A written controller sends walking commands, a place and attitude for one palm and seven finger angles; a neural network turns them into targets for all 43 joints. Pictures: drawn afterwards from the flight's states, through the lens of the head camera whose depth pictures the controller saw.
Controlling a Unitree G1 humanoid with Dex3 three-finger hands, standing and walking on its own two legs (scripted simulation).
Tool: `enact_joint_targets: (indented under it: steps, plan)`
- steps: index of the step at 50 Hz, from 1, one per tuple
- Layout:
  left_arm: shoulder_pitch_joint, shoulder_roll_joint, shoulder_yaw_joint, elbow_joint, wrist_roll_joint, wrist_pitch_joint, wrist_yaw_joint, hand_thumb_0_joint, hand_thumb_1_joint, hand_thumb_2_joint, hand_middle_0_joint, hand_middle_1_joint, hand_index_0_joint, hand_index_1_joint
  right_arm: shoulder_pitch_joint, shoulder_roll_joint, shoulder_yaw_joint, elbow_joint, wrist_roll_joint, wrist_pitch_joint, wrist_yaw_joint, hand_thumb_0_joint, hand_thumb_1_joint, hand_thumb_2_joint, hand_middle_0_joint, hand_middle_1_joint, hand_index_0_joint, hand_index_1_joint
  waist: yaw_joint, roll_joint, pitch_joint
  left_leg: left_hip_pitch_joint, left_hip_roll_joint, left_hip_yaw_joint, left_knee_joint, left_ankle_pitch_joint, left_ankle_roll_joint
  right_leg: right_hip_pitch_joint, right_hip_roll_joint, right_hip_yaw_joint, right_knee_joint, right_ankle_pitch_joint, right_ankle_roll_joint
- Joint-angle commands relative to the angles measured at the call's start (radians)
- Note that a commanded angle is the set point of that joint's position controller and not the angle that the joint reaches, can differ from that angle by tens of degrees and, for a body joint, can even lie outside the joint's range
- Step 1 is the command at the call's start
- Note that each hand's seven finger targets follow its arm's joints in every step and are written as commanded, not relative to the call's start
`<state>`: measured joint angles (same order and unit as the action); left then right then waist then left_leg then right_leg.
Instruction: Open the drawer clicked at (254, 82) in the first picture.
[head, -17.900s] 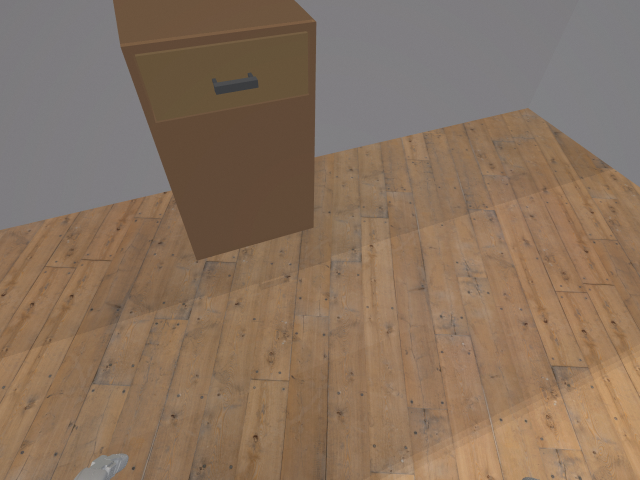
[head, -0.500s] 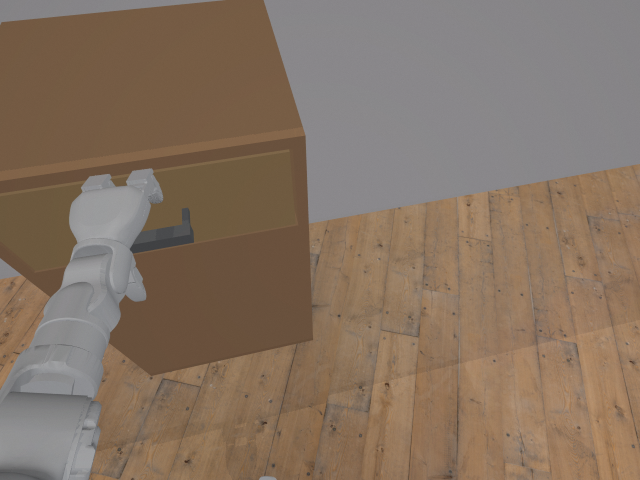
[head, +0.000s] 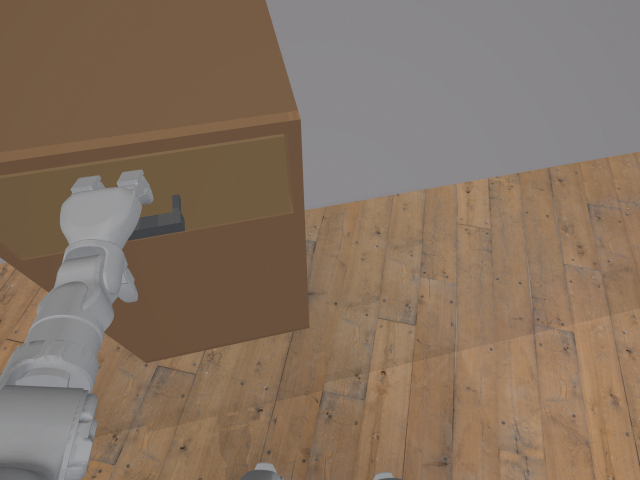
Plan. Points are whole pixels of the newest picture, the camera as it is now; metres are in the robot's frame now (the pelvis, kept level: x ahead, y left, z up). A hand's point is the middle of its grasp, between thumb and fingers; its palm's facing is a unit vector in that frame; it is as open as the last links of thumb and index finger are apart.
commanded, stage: lower the fingers behind the handle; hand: left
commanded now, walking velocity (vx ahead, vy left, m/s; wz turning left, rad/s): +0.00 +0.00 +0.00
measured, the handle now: (142, 217) +0.48 +0.27 -0.02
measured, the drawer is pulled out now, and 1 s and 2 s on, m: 0.00 0.00 0.00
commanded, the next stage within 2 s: lift the fingers back up to retry in 1.20 s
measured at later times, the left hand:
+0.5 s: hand (120, 248) +0.42 +0.28 +0.00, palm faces -0.04 -0.02 -1.00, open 13.8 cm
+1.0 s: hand (123, 245) +0.43 +0.28 -0.01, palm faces -0.05 +0.02 -1.00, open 13.8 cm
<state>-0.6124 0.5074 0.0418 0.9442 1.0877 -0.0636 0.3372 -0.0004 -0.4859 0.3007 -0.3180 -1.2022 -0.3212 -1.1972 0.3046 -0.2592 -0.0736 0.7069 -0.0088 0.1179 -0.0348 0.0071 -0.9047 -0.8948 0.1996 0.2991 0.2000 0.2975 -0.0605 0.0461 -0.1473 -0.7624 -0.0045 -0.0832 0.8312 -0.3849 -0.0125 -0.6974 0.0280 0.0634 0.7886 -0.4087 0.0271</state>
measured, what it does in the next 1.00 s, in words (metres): stands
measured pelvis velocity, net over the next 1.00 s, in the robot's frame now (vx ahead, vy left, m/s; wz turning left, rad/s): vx -0.03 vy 0.01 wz -0.01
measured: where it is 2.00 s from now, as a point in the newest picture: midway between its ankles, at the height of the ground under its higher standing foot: outside the picture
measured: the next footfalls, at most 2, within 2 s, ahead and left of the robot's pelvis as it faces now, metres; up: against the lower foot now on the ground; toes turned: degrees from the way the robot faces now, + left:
none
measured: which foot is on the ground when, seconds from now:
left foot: down 0.00-1.00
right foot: down 0.00-1.00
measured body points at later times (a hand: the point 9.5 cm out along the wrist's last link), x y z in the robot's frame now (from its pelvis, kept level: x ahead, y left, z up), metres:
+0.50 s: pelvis +0.00 +0.01 -0.01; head +0.08 +0.00 +0.43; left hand +0.42 +0.28 +0.05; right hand +0.04 -0.27 -0.14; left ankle +0.00 +0.13 -0.70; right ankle -0.02 -0.14 -0.70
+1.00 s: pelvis -0.03 +0.01 -0.02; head +0.07 +0.01 +0.42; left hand +0.42 +0.28 +0.05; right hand +0.01 -0.26 -0.16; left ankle +0.00 +0.13 -0.70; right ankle -0.02 -0.14 -0.70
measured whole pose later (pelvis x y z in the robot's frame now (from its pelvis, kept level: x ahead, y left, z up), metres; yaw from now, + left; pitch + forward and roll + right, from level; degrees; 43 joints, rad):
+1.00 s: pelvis -0.03 +0.01 -0.02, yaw -1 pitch +21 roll -2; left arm -0.72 0.52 -0.01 1.05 1.08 0.01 0.37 0.00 -0.49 0.30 -0.26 -1.32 -0.32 -1.20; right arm 0.32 -0.25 -0.04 0.71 -0.01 0.12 -0.03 0.01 -0.90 -0.89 0.20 0.30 0.20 0.30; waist -0.07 0.05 -0.19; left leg -0.94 -0.01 -0.08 0.98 -0.41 0.00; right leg -0.88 0.03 0.07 0.94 -0.43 0.04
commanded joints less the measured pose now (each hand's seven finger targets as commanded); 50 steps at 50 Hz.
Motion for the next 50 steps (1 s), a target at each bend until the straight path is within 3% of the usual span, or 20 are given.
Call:
enact_joint_targets:
  steps: [1, 5, 7, 9, 10, 12, 16, 18, 22, 29, 30, 31, 35, 38, 41, 42, 45, 50]
  plan:
    - [-0.404, 0.287, 0.086, -0.216, -0.004, 0.019, 0.076, 0.000, -0.500, 0.300, -0.300, -1.200, -0.300, -1.200, 0.098, -0.146, -0.048, -0.061, -0.006, -0.021, -0.002, 0.000, -0.900, -0.900, 0.200, 0.300, 0.200, 0.300, -0.004, 0.073, -0.450, 0.315, -0.025, 0.090, -0.036, 0.444, 0.048, 0.124, 0.035, -0.092, -0.046, 0.407, -0.062]
    - [-0.364, 0.256, 0.074, -0.211, -0.022, 0.043, 0.069, 0.000, -0.500, 0.300, -0.300, -1.200, -0.300, -1.200, 0.097, -0.145, -0.049, -0.052, -0.011, -0.016, 0.002, 0.000, -0.900, -0.900, 0.200, 0.300, 0.200, 0.300, -0.011, 0.038, -0.472, 0.327, -0.022, 0.090, -0.023, 0.496, 0.049, 0.148, 0.037, -0.092, -0.043, 0.468, -0.057]
    - [-0.317, 0.264, 0.078, -0.171, -0.027, 0.055, 0.057, 0.000, -0.500, 0.300, -0.300, -1.200, -0.300, -1.200, 0.095, -0.149, -0.045, -0.045, -0.006, -0.011, 0.003, 0.000, -0.900, -0.900, 0.200, 0.300, 0.200, 0.300, -0.004, 0.022, -0.420, 0.287, -0.023, 0.099, -0.028, 0.456, 0.052, 0.148, 0.035, -0.088, -0.050, 0.455, -0.055]
    - [-0.334, 0.265, 0.067, -0.145, -0.023, 0.062, 0.048, 0.000, -0.500, 0.300, -0.300, -1.200, -0.300, -1.200, 0.092, -0.151, -0.040, -0.045, -0.003, -0.008, -0.001, 0.000, -0.900, -0.900, 0.200, 0.300, 0.200, 0.300, -0.017, -0.020, -0.369, 0.242, -0.024, 0.098, -0.038, 0.398, 0.057, 0.144, 0.033, -0.088, -0.061, 0.425, -0.053]
    - [-0.361, 0.278, 0.072, -0.151, -0.021, 0.057, 0.042, 0.000, -0.500, 0.300, -0.300, -1.200, -0.300, -1.200, 0.089, -0.152, -0.038, -0.043, -0.003, -0.008, -0.004, 0.000, -0.900, -0.900, 0.200, 0.300, 0.200, 0.300, -0.020, -0.009, -0.359, 0.234, -0.024, 0.098, -0.039, 0.392, 0.057, 0.141, 0.031, -0.085, -0.061, 0.425, -0.054]
    - [-0.327, 0.307, 0.096, -0.161, -0.017, 0.045, 0.037, 0.000, -0.500, 0.300, -0.300, -1.200, -0.300, -1.200, 0.090, -0.154, -0.035, -0.048, -0.005, -0.005, -0.003, 0.000, -0.900, -0.900, 0.200, 0.300, 0.200, 0.300, 0.002, 0.015, -0.376, 0.238, -0.025, 0.099, -0.038, 0.397, 0.057, 0.144, 0.031, -0.084, -0.049, 0.421, -0.057]
    - [-0.275, 0.259, 0.077, -0.156, -0.012, 0.017, 0.038, 0.000, -0.500, 0.300, -0.300, -1.200, -0.300, -1.200, 0.090, -0.145, -0.041, -0.051, -0.007, -0.004, 0.000, 0.000, -0.900, -0.900, 0.200, 0.300, 0.200, 0.300, 0.000, 0.044, -0.375, 0.252, -0.020, 0.098, -0.022, 0.411, 0.053, 0.100, 0.035, -0.090, -0.035, 0.401, -0.060]
    - [-0.250, 0.253, 0.079, -0.135, -0.014, 0.014, 0.041, 0.000, -0.500, 0.300, -0.300, -1.200, -0.300, -1.200, 0.090, -0.146, -0.041, -0.054, -0.008, -0.004, 0.002, 0.000, -0.900, -0.900, 0.200, 0.300, 0.200, 0.300, 0.001, 0.007, -0.355, 0.219, -0.020, 0.097, -0.019, 0.376, 0.053, 0.088, 0.035, -0.091, -0.033, 0.375, -0.059]
    - [-0.249, 0.247, 0.082, -0.147, -0.010, 0.009, 0.061, 0.000, -0.500, 0.300, -0.300, -1.200, -0.300, -1.200, 0.091, -0.147, -0.044, -0.059, -0.008, -0.004, 0.007, 0.000, -0.900, -0.900, 0.200, 0.300, 0.200, 0.300, 0.005, 0.019, -0.369, 0.228, -0.016, 0.092, -0.009, 0.382, 0.049, 0.058, 0.037, -0.098, -0.016, 0.355, -0.064]
    - [-0.280, 0.192, 0.033, -0.104, -0.009, 0.050, 0.086, 0.000, -0.500, 0.300, -0.300, -1.200, -0.300, -1.200, 0.092, -0.149, -0.043, -0.057, -0.008, -0.005, 0.013, 0.000, -0.900, -0.900, 0.200, 0.300, 0.200, 0.300, -0.013, 0.003, -0.348, 0.200, -0.016, 0.086, -0.002, 0.322, 0.049, 0.010, 0.038, -0.104, -0.014, 0.291, -0.062]
    - [-0.308, 0.192, 0.031, -0.092, -0.012, 0.056, 0.083, 0.000, -0.500, 0.300, -0.300, -1.200, -0.300, -1.200, 0.092, -0.150, -0.041, -0.053, -0.008, -0.006, 0.014, 0.000, -0.900, -0.900, 0.200, 0.300, 0.200, 0.300, -0.025, 0.002, -0.336, 0.197, -0.015, 0.083, -0.001, 0.312, 0.050, -0.005, 0.037, -0.104, -0.016, 0.279, -0.064]
    - [-0.307, 0.222, 0.046, -0.077, -0.009, 0.061, 0.083, 0.000, -0.500, 0.300, -0.300, -1.200, -0.300, -1.200, 0.096, -0.155, -0.039, -0.050, -0.007, -0.005, 0.012, 0.000, -0.900, -0.900, 0.200, 0.300, 0.200, 0.300, -0.016, -0.001, -0.341, 0.183, -0.015, 0.083, -0.002, 0.296, 0.050, -0.003, 0.035, -0.103, -0.009, 0.266, -0.062]
    - [-0.336, 0.216, 0.027, -0.037, -0.010, 0.083, 0.068, 0.000, -0.500, 0.300, -0.300, -1.200, -0.300, -1.200, 0.093, -0.156, -0.032, -0.053, -0.006, -0.005, 0.007, 0.000, -0.900, -0.900, 0.200, 0.300, 0.200, 0.300, -0.024, -0.008, -0.323, 0.160, -0.016, 0.079, -0.001, 0.255, 0.051, -0.027, 0.034, -0.102, -0.011, 0.225, -0.064]
    - [-0.330, 0.167, -0.017, 0.011, -0.012, 0.093, 0.055, 0.000, -0.500, 0.300, -0.300, -1.200, -0.300, -1.200, 0.100, -0.152, -0.028, -0.054, -0.003, -0.008, 0.006, 0.000, -0.900, -0.900, 0.200, 0.300, 0.200, 0.300, -0.036, -0.007, -0.307, 0.150, -0.015, 0.081, 0.007, 0.223, 0.052, -0.067, 0.036, -0.106, -0.008, 0.190, -0.062]
    - [-0.340, 0.182, -0.014, 0.032, -0.021, 0.090, 0.039, 0.000, -0.500, 0.300, -0.300, -1.200, -0.300, -1.200, 0.106, -0.154, -0.022, -0.060, -0.001, -0.014, 0.002, 0.000, -0.900, -0.900, 0.200, 0.300, 0.200, 0.300, -0.039, -0.031, -0.296, 0.112, -0.016, 0.082, 0.014, 0.178, 0.057, -0.070, 0.033, -0.101, -0.005, 0.162, -0.059]
    - [-0.352, 0.210, 0.001, 0.030, -0.020, 0.089, 0.034, 0.000, -0.500, 0.300, -0.300, -1.200, -0.300, -1.200, 0.105, -0.157, -0.021, -0.060, 0.000, -0.014, -0.002, 0.000, -0.900, -0.900, 0.200, 0.300, 0.200, 0.300, -0.038, -0.041, -0.301, 0.103, -0.015, 0.081, 0.017, 0.168, 0.057, -0.071, 0.032, -0.099, -0.002, 0.157, -0.058]
    - [-0.365, 0.215, -0.001, 0.030, -0.030, 0.084, 0.017, 0.000, -0.500, 0.300, -0.300, -1.200, -0.300, -1.200, 0.115, -0.154, -0.017, -0.065, 0.000, -0.017, -0.006, 0.000, -0.900, -0.900, 0.200, 0.300, 0.200, 0.300, -0.037, -0.044, -0.334, 0.088, -0.019, 0.082, 0.029, 0.172, 0.060, -0.055, 0.031, -0.094, 0.008, 0.167, -0.058]
    - [-0.371, 0.214, -0.006, 0.037, -0.026, 0.070, 0.003, 0.000, -0.500, 0.300, -0.300, -1.200, -0.300, -1.200, 0.123, -0.155, -0.016, -0.069, 0.004, -0.024, -0.010, 0.000, -0.900, -0.900, 0.200, 0.300, 0.200, 0.300, -0.042, -0.051, -0.314, 0.067, -0.016, 0.078, 0.038, 0.153, 0.061, -0.087, 0.033, -0.096, 0.015, 0.145, -0.057]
